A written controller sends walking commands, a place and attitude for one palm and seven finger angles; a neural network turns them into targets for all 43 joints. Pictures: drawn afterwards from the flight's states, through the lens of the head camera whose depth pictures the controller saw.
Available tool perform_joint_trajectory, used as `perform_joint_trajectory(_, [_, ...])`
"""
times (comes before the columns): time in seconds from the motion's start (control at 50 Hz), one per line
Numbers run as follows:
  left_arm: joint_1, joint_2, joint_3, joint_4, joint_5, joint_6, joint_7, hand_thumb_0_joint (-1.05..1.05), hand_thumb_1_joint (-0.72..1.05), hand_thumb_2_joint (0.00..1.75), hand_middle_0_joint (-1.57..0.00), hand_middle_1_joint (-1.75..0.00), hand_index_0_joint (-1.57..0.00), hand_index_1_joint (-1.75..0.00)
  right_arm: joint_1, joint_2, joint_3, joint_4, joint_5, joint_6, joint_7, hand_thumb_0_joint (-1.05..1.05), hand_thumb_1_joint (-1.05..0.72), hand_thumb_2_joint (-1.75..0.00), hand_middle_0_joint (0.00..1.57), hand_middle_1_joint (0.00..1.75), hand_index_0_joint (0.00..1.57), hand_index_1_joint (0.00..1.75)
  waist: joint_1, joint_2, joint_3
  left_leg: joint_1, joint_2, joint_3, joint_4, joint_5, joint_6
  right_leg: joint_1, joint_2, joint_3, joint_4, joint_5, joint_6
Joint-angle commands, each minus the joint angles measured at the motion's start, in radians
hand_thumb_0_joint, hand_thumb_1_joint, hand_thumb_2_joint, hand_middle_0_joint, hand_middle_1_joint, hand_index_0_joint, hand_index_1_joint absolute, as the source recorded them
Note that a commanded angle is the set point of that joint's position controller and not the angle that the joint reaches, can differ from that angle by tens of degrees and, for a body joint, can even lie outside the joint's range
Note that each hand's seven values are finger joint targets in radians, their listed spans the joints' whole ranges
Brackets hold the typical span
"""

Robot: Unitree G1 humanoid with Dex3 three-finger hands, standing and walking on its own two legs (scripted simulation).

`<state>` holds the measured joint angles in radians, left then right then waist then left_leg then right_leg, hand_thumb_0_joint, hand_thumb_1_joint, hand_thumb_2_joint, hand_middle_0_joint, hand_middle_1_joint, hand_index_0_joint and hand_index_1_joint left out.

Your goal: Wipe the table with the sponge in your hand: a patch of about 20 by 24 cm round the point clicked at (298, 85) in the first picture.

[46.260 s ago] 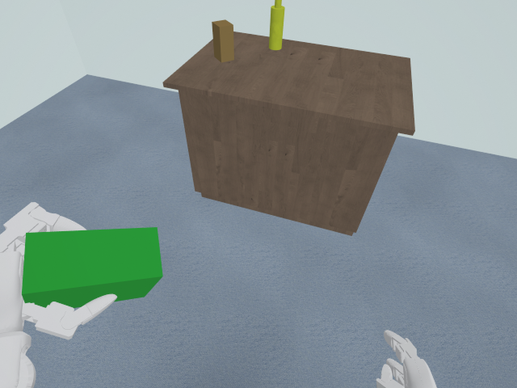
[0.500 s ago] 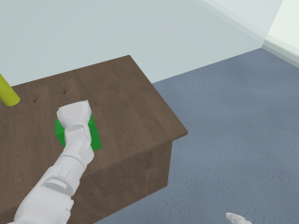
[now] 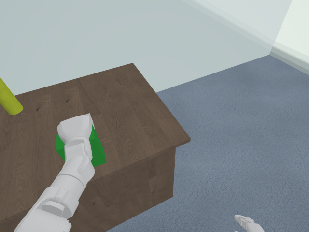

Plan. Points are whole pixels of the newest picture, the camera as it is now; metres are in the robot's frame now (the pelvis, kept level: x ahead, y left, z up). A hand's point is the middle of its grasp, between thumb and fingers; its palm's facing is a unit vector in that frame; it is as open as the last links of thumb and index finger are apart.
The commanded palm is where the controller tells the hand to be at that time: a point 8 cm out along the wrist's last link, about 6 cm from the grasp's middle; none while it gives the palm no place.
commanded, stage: slide back across to the middle lane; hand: left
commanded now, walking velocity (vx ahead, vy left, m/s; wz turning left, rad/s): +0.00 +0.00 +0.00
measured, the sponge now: (85, 153) +0.36 +0.25 -0.02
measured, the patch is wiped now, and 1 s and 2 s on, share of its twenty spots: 0.75 0.75 0.75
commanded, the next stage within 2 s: wipe forward along the middle lane in 0.50 s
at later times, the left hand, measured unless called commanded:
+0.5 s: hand (69, 148) +0.33 +0.27 +0.04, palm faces -0.06 -0.06 -1.00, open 10.3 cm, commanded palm +0.30 +0.28 +0.09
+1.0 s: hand (61, 142) +0.35 +0.30 +0.04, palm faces -0.13 -0.02 -0.99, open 10.2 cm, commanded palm +0.34 +0.30 +0.08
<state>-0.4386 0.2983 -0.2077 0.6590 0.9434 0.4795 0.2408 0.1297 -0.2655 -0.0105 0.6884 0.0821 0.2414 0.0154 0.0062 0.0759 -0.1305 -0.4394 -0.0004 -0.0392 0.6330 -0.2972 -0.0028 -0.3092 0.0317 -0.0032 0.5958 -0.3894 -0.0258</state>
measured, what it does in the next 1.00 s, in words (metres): stands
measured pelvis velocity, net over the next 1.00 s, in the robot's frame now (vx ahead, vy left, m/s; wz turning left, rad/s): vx -0.02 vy -0.01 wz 0.01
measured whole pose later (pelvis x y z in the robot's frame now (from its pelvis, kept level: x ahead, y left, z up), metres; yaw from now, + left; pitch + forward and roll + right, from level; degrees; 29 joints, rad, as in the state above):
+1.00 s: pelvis -0.02 -0.01 +0.00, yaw +1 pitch +8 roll -1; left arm -0.51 0.47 -0.02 0.80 1.01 0.20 0.14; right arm 0.18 -0.28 -0.02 0.71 0.06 0.16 -0.03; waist 0.00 0.08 -0.10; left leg -0.54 0.01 -0.06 0.67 -0.28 -0.01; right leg -0.41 0.04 -0.02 0.64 -0.38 -0.04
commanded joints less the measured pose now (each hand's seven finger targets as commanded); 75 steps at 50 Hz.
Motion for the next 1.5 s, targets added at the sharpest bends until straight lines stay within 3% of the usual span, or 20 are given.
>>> perform_joint_trajectory(0.0, [-0.156,0.148,0.061,-0.141,0.002,0.000,-0.029,0.00,0.10,1.30,-1.20,-1.60,-1.20,-1.60,-0.134,-0.121,-0.037,-0.156,0.006,-0.041,-0.005,0.00,-0.90,-0.90,0.20,0.30,0.20,0.30,0.014,-0.118,-0.157,0.157,-0.036,0.038,-0.051,0.283,0.048,0.067,0.024,-0.028,-0.081,0.490,-0.029])
perform_joint_trajectory(0.22, [-0.090,0.318,0.191,-0.189,0.025,-0.033,-0.052,0.00,0.10,1.30,-1.20,-1.60,-1.20,-1.60,-0.142,-0.132,-0.032,-0.156,0.001,-0.064,-0.028,0.00,-0.90,-0.90,0.20,0.30,0.20,0.30,0.040,-0.093,-0.153,0.154,-0.048,0.049,-0.071,0.286,0.048,0.123,0.021,-0.001,-0.098,0.515,-0.028])
perform_joint_trajectory(0.26, [-0.088,0.285,0.160,-0.192,0.033,-0.048,-0.056,0.00,0.10,1.30,-1.20,-1.60,-1.20,-1.60,-0.132,-0.128,-0.035,-0.157,-0.001,-0.072,-0.030,0.00,-0.90,-0.90,0.20,0.30,0.20,0.30,0.028,-0.094,-0.144,0.167,-0.049,0.059,-0.063,0.290,0.052,0.111,0.021,-0.005,-0.098,0.528,-0.024])
perform_joint_trajectory(0.4, [0.017,0.337,0.223,-0.213,0.022,-0.101,-0.066,0.00,0.10,1.30,-1.20,-1.60,-1.20,-1.60,-0.123,-0.135,-0.040,-0.161,-0.004,-0.092,-0.030,0.00,-0.90,-0.90,0.20,0.30,0.20,0.30,0.039,-0.114,-0.147,0.150,-0.049,0.063,-0.055,0.313,0.053,0.139,0.018,0.006,-0.095,0.604,-0.019])
perform_joint_trajectory(0.42, [0.025,0.370,0.255,-0.229,0.016,-0.106,-0.069,0.00,0.10,1.30,-1.20,-1.60,-1.20,-1.60,-0.129,-0.137,-0.039,-0.164,-0.006,-0.091,-0.030,0.00,-0.90,-0.90,0.20,0.30,0.20,0.30,0.053,-0.089,-0.162,0.146,-0.051,0.058,-0.063,0.314,0.051,0.155,0.017,0.015,-0.099,0.598,-0.024])
perform_joint_trajectory(0.48, [0.013,0.364,0.243,-0.236,0.025,-0.117,-0.066,0.00,0.10,1.30,-1.20,-1.60,-1.20,-1.60,-0.124,-0.138,-0.042,-0.158,-0.005,-0.096,-0.033,0.00,-0.90,-0.90,0.20,0.30,0.20,0.30,0.039,-0.108,-0.143,0.147,-0.051,0.062,-0.058,0.303,0.056,0.134,0.017,0.008,-0.101,0.584,-0.017])
perform_joint_trajectory(0.52, [0.005,0.411,0.281,-0.241,0.024,-0.121,-0.070,0.00,0.10,1.30,-1.20,-1.60,-1.20,-1.60,-0.130,-0.143,-0.043,-0.157,-0.006,-0.096,-0.037,0.00,-0.90,-0.90,0.20,0.30,0.20,0.30,0.048,-0.088,-0.137,0.140,-0.051,0.057,-0.068,0.295,0.054,0.136,0.018,0.015,-0.106,0.555,-0.023])
perform_joint_trajectory(0.58, [-0.002,0.395,0.260,-0.227,0.023,-0.130,-0.077,0.00,0.10,1.30,-1.20,-1.60,-1.20,-1.60,-0.120,-0.143,-0.044,-0.150,-0.004,-0.102,-0.042,0.00,-0.90,-0.90,0.20,0.30,0.20,0.30,0.033,-0.119,-0.128,0.143,-0.051,0.062,-0.062,0.284,0.059,0.124,0.016,0.010,-0.114,0.555,-0.013])
perform_joint_trajectory(0.66, [-0.089,0.385,0.232,-0.171,0.038,-0.151,-0.084,0.00,0.10,1.30,-1.20,-1.60,-1.20,-1.60,-0.092,-0.147,-0.048,-0.130,-0.006,-0.107,-0.051,0.00,-0.90,-0.90,0.20,0.30,0.20,0.30,0.002,-0.093,-0.103,0.142,-0.048,0.059,-0.059,0.256,0.061,0.062,0.019,0.000,-0.113,0.484,-0.017])
perform_joint_trajectory(0.7, [-0.141,0.412,0.242,-0.121,0.055,-0.168,-0.089,0.00,0.10,1.30,-1.20,-1.60,-1.20,-1.60,-0.075,-0.153,-0.047,-0.117,-0.009,-0.109,-0.052,0.00,-0.90,-0.90,0.20,0.30,0.20,0.30,-0.007,-0.108,-0.091,0.121,-0.047,0.057,-0.047,0.243,0.061,0.039,0.018,0.002,-0.106,0.477,-0.016])
perform_joint_trajectory(0.8, [-0.246,0.418,0.236,-0.032,0.101,-0.220,-0.080,0.00,0.10,1.30,-1.20,-1.60,-1.20,-1.60,-0.028,-0.155,-0.053,-0.101,-0.015,-0.110,-0.053,0.00,-0.90,-0.90,0.20,0.30,0.20,0.30,-0.022,-0.101,-0.122,0.094,-0.043,0.050,-0.022,0.223,0.060,-0.019,0.020,-0.007,-0.080,0.427,-0.021])
perform_joint_trajectory(0.92, [-0.287,0.426,0.266,0.090,0.084,-0.266,-0.052,0.00,0.10,1.30,-1.20,-1.60,-1.20,-1.60,0.016,-0.158,-0.060,-0.097,-0.018,-0.105,-0.050,0.00,-0.90,-0.90,0.20,0.30,0.20,0.30,-0.023,-0.147,-0.168,0.024,-0.037,0.047,0.004,0.204,0.057,-0.036,0.021,-0.008,-0.052,0.424,-0.017])
perform_joint_trajectory(0.96, [-0.347,0.417,0.240,0.135,0.096,-0.275,-0.040,0.00,0.10,1.30,-1.20,-1.60,-1.20,-1.60,0.037,-0.159,-0.061,-0.089,-0.017,-0.104,-0.048,0.00,-0.90,-0.90,0.20,0.30,0.20,0.30,-0.044,-0.138,-0.144,0.013,-0.034,0.048,0.017,0.169,0.058,-0.090,0.022,-0.014,-0.045,0.370,-0.012])
perform_joint_trajectory(1.04, [-0.414,0.455,0.250,0.182,0.120,-0.288,-0.020,0.00,0.10,1.30,-1.20,-1.60,-1.20,-1.60,0.069,-0.164,-0.064,-0.076,-0.016,-0.099,-0.041,0.00,-0.90,-0.90,0.20,0.30,0.20,0.30,-0.049,-0.117,-0.191,-0.003,-0.031,0.038,0.035,0.168,0.060,-0.111,0.024,-0.010,-0.029,0.350,-0.015])
perform_joint_trajectory(1.14, [-0.482,0.510,0.267,0.281,0.118,-0.292,-0.004,0.00,0.10,1.30,-1.20,-1.60,-1.20,-1.60,0.102,-0.172,-0.058,-0.063,-0.014,-0.094,-0.038,0.00,-0.90,-0.90,0.20,0.30,0.20,0.30,-0.068,-0.139,-0.159,-0.085,-0.027,0.034,0.050,0.090,0.059,-0.154,0.028,-0.004,-0.027,0.269,-0.009])
perform_joint_trajectory(1.22, [-0.582,0.538,0.259,0.328,0.123,-0.302,0.004,0.00,0.10,1.30,-1.20,-1.60,-1.20,-1.60,0.125,-0.172,-0.054,-0.057,-0.014,-0.105,-0.039,0.00,-0.90,-0.90,0.20,0.30,0.20,0.30,-0.081,-0.093,-0.152,-0.120,-0.021,0.031,0.055,0.028,0.062,-0.202,0.032,0.002,-0.028,0.175,-0.010])
perform_joint_trajectory(1.24, [-0.585,0.581,0.282,0.355,0.132,-0.303,0.008,0.00,0.10,1.30,-1.20,-1.60,-1.20,-1.60,0.144,-0.178,-0.054,-0.049,-0.014,-0.105,-0.039,0.00,-0.90,-0.90,0.20,0.30,0.20,0.30,-0.080,-0.105,-0.168,-0.131,-0.022,0.030,0.062,0.015,0.062,-0.203,0.033,0.005,-0.024,0.155,-0.008])
perform_joint_trajectory(1.3, [-0.589,0.567,0.258,0.397,0.138,-0.305,0.009,0.00,0.10,1.30,-1.20,-1.60,-1.20,-1.60,0.163,-0.175,-0.053,-0.051,-0.015,-0.111,-0.036,0.00,-0.90,-0.90,0.20,0.30,0.20,0.30,-0.086,-0.090,-0.176,-0.151,-0.020,0.033,0.076,0.004,0.061,-0.220,0.038,0.006,-0.017,0.148,-0.009])
perform_joint_trajectory(1.42, [-0.706,0.626,0.265,0.418,0.146,-0.321,0.003,0.00,0.10,1.30,-1.20,-1.60,-1.20,-1.60,0.202,-0.179,-0.049,-0.042,-0.017,-0.130,-0.036,0.00,-0.90,-0.90,0.20,0.30,0.20,0.30,-0.105,-0.045,-0.219,-0.177,-0.009,0.026,0.091,-0.027,0.062,-0.252,0.044,0.012,-0.004,0.104,-0.008])
perform_joint_trajectory(1.48, [-0.703,0.667,0.284,0.460,0.152,-0.323,0.004,0.00,0.10,1.30,-1.20,-1.60,-1.20,-1.60,0.226,-0.185,-0.045,-0.035,-0.016,-0.135,-0.035,0.00,-0.90,-0.90,0.20,0.30,0.20,0.30,-0.108,-0.076,-0.219,-0.221,-0.008,0.029,0.109,-0.044,0.063,-0.257,0.047,0.016,-0.001,0.091,-0.004])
